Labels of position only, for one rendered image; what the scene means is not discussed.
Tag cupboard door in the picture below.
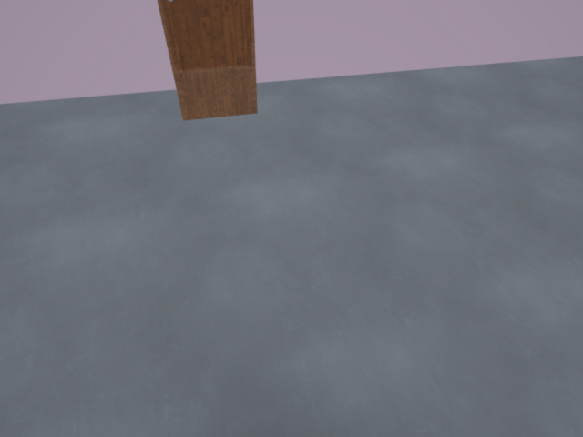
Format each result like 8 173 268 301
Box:
162 0 252 70

